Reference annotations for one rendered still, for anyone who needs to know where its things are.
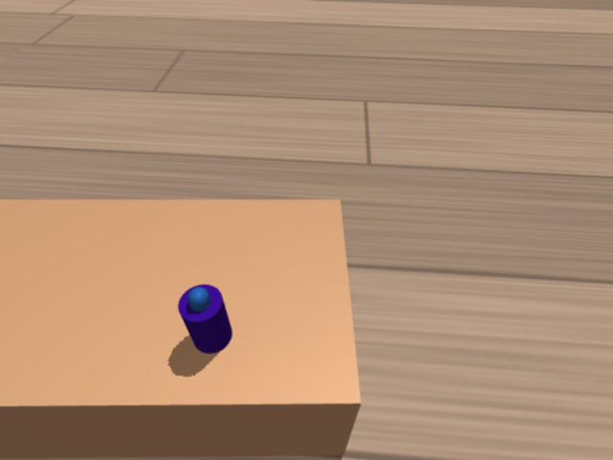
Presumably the bottle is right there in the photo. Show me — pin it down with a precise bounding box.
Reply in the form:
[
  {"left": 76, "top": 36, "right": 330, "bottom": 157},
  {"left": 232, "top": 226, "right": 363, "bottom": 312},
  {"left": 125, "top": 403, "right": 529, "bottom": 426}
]
[{"left": 178, "top": 285, "right": 232, "bottom": 354}]

